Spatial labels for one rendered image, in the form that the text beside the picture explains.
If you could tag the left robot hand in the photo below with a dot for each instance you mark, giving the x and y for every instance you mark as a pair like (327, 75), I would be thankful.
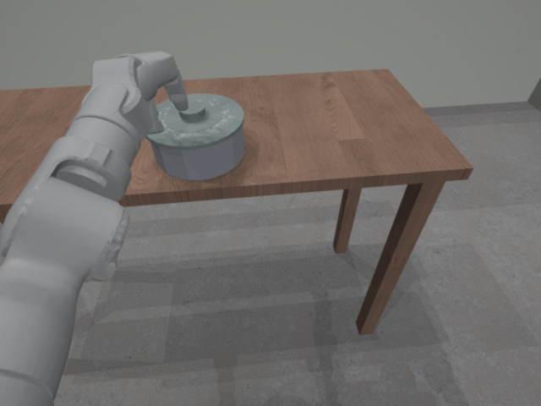
(168, 75)

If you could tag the table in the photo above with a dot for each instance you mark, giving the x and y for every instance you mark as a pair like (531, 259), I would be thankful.
(302, 133)

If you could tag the knob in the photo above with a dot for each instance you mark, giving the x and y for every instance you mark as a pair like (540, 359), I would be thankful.
(196, 110)

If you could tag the left robot forearm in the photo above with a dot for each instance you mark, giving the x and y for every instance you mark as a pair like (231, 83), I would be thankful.
(99, 148)

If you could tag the lid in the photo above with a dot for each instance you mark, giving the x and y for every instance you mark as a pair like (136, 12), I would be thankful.
(222, 120)

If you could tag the robot left upper arm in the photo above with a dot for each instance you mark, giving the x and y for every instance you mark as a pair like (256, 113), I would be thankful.
(69, 236)

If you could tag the pot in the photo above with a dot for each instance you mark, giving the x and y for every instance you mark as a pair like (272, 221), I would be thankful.
(203, 163)

